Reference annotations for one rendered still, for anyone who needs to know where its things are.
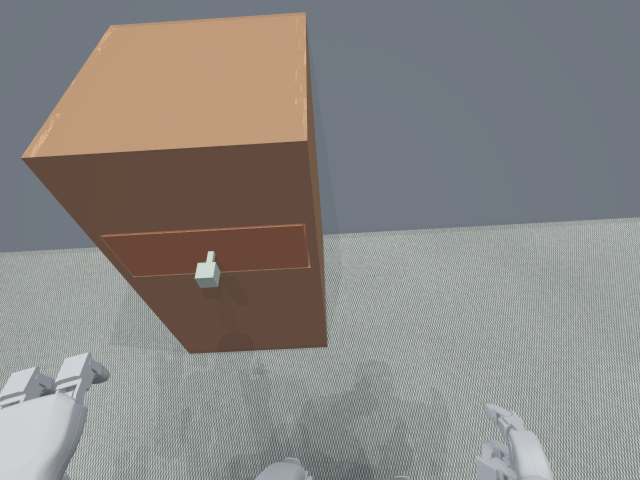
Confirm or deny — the cabinet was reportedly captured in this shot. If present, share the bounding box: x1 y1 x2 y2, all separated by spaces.
21 12 327 354

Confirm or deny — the handle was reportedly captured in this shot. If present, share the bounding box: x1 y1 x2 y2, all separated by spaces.
195 251 220 288

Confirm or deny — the left robot hand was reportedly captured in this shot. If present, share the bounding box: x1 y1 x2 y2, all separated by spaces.
0 352 110 480

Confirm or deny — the drawer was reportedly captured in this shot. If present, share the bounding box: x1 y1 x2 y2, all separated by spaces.
102 223 308 276

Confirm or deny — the right robot hand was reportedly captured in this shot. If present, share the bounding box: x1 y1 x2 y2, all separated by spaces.
475 403 554 480

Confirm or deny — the robot left shin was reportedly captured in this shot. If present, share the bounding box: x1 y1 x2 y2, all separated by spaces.
284 458 302 467

